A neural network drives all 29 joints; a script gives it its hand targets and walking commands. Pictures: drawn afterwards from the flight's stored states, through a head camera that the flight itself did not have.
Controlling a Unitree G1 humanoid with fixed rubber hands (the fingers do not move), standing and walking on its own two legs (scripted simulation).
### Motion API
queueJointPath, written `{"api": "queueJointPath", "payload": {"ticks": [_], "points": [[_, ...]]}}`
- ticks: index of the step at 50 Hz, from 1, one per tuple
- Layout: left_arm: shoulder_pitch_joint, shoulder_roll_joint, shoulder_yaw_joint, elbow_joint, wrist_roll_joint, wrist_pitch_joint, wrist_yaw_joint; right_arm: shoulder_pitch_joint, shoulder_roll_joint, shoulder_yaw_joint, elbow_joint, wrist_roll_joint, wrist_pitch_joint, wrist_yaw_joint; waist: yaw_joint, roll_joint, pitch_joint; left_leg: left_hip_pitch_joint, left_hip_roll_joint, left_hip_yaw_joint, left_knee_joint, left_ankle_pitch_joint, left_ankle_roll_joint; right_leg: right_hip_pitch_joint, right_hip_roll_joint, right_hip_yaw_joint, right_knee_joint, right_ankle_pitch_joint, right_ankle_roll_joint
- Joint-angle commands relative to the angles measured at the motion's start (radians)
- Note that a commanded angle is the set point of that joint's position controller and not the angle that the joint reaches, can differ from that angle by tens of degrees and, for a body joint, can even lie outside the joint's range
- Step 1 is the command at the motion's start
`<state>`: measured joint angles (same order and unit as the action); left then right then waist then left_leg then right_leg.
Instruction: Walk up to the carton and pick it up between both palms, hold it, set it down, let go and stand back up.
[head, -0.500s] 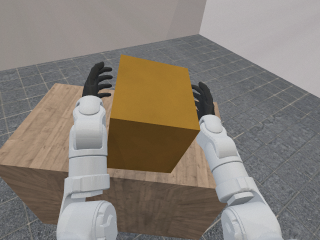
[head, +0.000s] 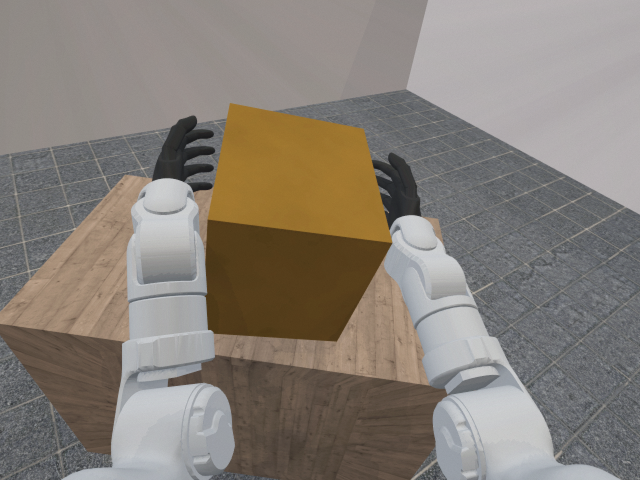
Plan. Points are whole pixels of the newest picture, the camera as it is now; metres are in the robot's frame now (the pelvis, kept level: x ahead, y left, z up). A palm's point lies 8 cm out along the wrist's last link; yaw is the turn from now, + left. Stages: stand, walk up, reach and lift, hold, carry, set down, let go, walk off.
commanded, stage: hold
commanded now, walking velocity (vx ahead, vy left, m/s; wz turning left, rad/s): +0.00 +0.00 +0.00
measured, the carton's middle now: (285, 227) +0.39 +0.02 +0.14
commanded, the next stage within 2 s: none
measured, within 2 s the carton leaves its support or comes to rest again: neither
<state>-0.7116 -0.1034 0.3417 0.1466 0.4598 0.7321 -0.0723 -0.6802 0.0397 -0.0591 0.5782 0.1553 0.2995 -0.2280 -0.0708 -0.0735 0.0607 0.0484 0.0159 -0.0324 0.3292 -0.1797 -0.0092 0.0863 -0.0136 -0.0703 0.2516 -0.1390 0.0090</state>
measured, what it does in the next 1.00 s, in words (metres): stands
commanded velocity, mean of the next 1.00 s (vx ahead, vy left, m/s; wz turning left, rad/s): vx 0.00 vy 0.00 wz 0.00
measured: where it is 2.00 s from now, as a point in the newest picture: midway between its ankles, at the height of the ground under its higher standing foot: outside the picture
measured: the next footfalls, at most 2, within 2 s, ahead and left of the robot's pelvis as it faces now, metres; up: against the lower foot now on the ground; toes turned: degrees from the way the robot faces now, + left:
none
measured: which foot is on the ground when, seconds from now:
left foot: down 0.00-1.00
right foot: down 0.00-1.00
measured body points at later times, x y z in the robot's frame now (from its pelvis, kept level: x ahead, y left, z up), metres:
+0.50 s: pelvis +0.00 +0.00 +0.00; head -0.05 +0.03 +0.44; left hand +0.38 +0.14 +0.22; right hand +0.37 -0.13 +0.18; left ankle +0.02 +0.12 -0.75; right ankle +0.02 -0.12 -0.75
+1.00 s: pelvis +0.00 +0.00 +0.00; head -0.05 +0.03 +0.45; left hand +0.38 +0.14 +0.22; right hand +0.37 -0.13 +0.18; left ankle +0.02 +0.12 -0.75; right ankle +0.02 -0.12 -0.75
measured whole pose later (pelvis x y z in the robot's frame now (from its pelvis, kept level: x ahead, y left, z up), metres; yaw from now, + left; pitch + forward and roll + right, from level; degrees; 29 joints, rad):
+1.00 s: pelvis +0.00 +0.00 +0.00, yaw +0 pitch -12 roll -1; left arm -0.69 -0.12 0.33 0.08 0.46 0.73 -0.07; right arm -0.65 0.02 -0.01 0.54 0.17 0.26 -0.25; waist -0.08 -0.07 0.09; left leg 0.06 0.02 -0.02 0.33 -0.18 -0.01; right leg 0.10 -0.01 -0.07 0.24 -0.14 0.01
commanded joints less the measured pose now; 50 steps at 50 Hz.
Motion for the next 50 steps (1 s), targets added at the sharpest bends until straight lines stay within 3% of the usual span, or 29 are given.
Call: {"api": "queueJointPath", "payload": {"ticks": [1, 7, 10, 23, 31, 37, 50], "points": [[-0.411, -0.553, -0.452, 0.042, -0.165, -0.019, -0.131, -0.755, 0.498, 0.339, -0.341, 0.065, -0.1, 0.078, -0.042, 0.113, -0.289, -0.002, -0.045, 0.08, -0.032, 0.187, -0.017, 0.064, 0.076, -0.05, -0.02, 0.093, 0.021], [-0.376, -0.522, -0.425, 0.001, -0.149, -0.021, -0.12, -0.73, 0.497, 0.412, -0.356, 0.091, -0.115, 0.069, 0.003, 0.087, -0.338, 0.041, -0.049, 0.079, -0.011, 0.288, -0.009, 0.1, 0.084, -0.049, -0.009, 0.173, 0.023], [-0.367, -0.516, -0.423, -0.005, -0.141, -0.016, -0.122, -0.726, 0.498, 0.42, -0.365, 0.094, -0.118, 0.067, 0.011, 0.077, -0.319, 0.042, -0.048, 0.08, -0.014, 0.294, -0.006, 0.101, 0.082, -0.048, -0.014, 0.178, 0.023], [-0.373, -0.513, -0.425, 0.014, -0.138, 0.003, -0.155, -0.685, 0.491, 0.354, -0.342, 0.061, -0.098, 0.064, -0.039, 0.081, -0.205, -0.017, -0.049, 0.094, -0.058, 0.153, 0.0, 0.086, 0.063, -0.05, -0.03, 0.112, 0.032], [-0.367, -0.517, -0.449, -0.023, -0.155, -0.01, -0.139, -0.705, 0.493, 0.399, -0.383, 0.077, -0.117, 0.06, -0.024, 0.092, -0.29, 0.025, -0.047, 0.085, -0.021, 0.246, -0.011, 0.096, 0.072, -0.055, -0.015, 0.165, 0.028], [-0.365, -0.51, -0.431, -0.01, -0.142, -0.009, -0.13, -0.696, 0.486, 0.39, -0.362, 0.065, -0.121, 0.07, -0.009, 0.085, -0.266, 0.017, -0.042, 0.087, -0.039, 0.214, -0.001, 0.079, 0.074, -0.055, -0.022, 0.114, 0.022], [-0.361, -0.51, -0.425, 0.0, -0.137, 0.0, -0.142, -0.688, 0.481, 0.369, -0.354, 0.06, -0.121, 0.067, -0.03, 0.079, -0.245, 0.014, -0.046, 0.093, -0.042, 0.202, 0.0, 0.091, 0.069, -0.056, -0.024, 0.132, 0.028]]}}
